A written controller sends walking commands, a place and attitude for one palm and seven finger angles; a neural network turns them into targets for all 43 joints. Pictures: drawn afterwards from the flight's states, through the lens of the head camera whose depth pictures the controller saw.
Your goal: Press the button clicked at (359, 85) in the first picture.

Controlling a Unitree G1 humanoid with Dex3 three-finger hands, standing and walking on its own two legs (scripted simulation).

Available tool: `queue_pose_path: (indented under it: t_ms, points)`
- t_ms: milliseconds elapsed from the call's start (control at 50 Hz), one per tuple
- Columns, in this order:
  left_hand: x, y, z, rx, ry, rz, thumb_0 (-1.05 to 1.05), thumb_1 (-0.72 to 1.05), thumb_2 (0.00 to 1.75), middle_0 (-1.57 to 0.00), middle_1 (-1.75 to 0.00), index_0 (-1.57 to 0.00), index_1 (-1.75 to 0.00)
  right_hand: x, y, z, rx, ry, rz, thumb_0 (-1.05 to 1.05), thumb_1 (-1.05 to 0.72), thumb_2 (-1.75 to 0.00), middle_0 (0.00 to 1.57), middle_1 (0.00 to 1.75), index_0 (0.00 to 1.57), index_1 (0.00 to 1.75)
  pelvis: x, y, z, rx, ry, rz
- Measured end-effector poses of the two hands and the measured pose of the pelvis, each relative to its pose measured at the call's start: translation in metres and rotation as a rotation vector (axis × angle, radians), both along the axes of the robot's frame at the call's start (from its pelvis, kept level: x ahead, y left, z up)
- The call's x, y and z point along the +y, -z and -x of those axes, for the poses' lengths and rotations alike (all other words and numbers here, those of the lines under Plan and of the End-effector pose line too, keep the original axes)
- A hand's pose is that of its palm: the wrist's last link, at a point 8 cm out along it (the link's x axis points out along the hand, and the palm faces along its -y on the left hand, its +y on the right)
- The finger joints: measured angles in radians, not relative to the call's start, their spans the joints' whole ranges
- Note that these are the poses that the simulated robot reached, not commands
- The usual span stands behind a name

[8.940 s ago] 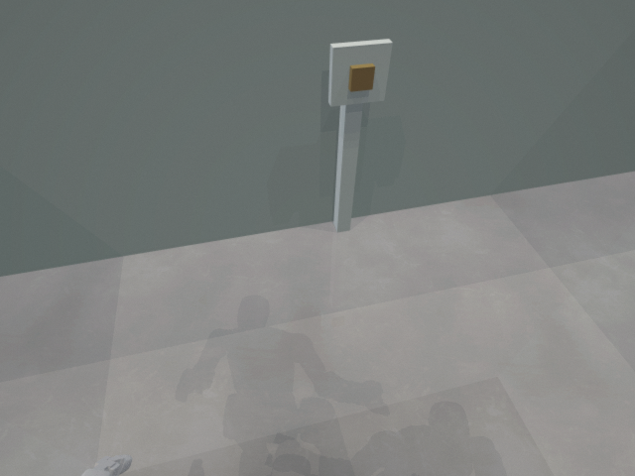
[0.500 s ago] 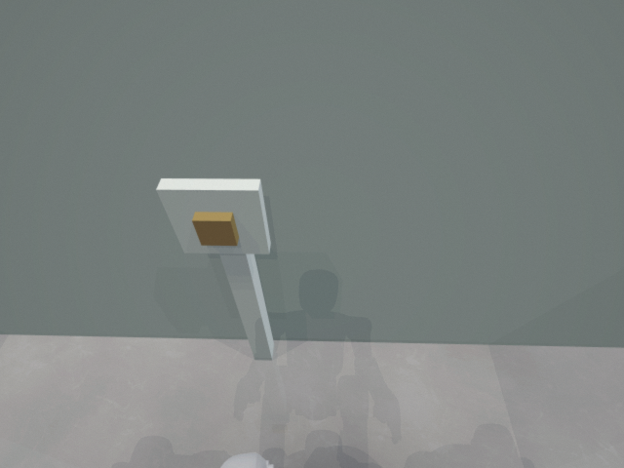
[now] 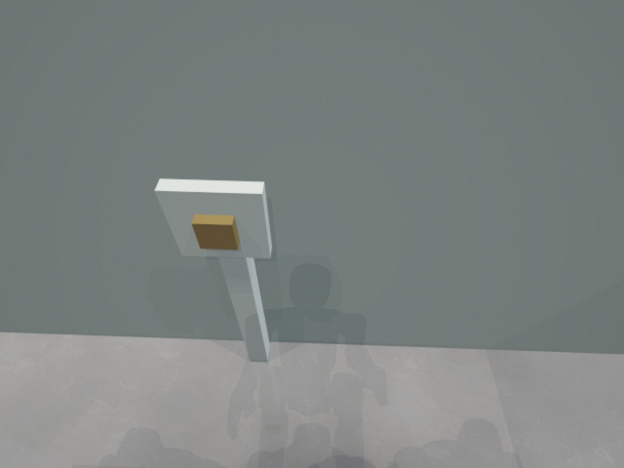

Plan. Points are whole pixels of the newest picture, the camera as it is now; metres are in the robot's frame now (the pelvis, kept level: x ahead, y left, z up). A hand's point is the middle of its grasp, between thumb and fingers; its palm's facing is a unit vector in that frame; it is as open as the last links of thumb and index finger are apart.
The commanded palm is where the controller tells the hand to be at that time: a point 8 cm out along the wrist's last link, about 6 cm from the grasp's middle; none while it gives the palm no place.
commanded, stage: come to a stop and stand still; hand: left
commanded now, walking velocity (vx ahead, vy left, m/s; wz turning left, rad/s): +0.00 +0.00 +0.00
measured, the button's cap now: (217, 231) +0.50 +0.22 -0.05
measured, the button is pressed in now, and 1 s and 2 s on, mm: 0 0 0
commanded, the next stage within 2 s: look again from close up in 0.38 s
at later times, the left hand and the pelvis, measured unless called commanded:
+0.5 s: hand out of the picture +0.02 +0.19 -0.18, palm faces +0.01 -0.98 -0.20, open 7.3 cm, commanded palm none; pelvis -0.01 +0.01 +0.00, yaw +0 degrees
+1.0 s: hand out of the picture +0.01 +0.18 -0.18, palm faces +0.03 -0.99 -0.14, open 7.4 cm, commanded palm none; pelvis +0.03 +0.02 +0.00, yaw +0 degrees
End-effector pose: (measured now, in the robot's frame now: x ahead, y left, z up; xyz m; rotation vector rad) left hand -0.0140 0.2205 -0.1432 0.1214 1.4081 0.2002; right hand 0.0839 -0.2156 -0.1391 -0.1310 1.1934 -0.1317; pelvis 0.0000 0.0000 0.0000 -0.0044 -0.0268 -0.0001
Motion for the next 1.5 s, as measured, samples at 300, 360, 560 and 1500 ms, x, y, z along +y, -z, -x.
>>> queue_pose_path:
  t_ms: [300, 360, 560, 1500]
  points:
    - [0.024, -0.007, -0.051, -0.209, 0.099, -0.047, 0.0, 0.91, 0.9, -0.2, -0.3, -0.2, -0.3, 0.005, 0.013, 0.109, 0.15, 0.039, -0.019, 0.01, -0.92, -0.9, 0.19, 0.3, 0.2, 0.3, 0.008, 0.007, 0.014, -0.016, -0.004, 0.001]
    - [0.022, -0.007, -0.05, -0.198, 0.101, -0.034, 0.0, 0.91, 0.9, -0.2, -0.3, -0.2, -0.3, 0.014, 0.012, 0.126, 0.199, 0.04, -0.036, 0.01, -0.92, -0.9, 0.2, 0.3, 0.2, 0.3, 0.008, 0.005, 0.016, -0.004, -0.004, 0.0]
    - [0.011, 0.006, -0.018, -0.073, 0.064, 0.022, 0.0, 0.92, 0.9, -0.2, -0.3, -0.2, -0.3, 0.026, 0.006, 0.132, 0.267, 0.044, -0.043, 0.01, -0.91, -0.9, 0.2, 0.3, 0.2, 0.3, 0.01, 0.003, 0.007, 0.014, -0.008, 0.004]
    - [-0.022, -0.076, -0.174, -1.29, 0.134, 0.157, 0.0, 0.92, 0.9, -0.52, -0.65, -0.52, -0.65, -0.037, -0.032, -0.137, -0.634, -0.151, 0.143, 0.01, -0.91, -0.9, 0.2, 0.3, 0.2, 0.3, -0.005, 0.075, -0.008, 0.241, 0.022, -0.019]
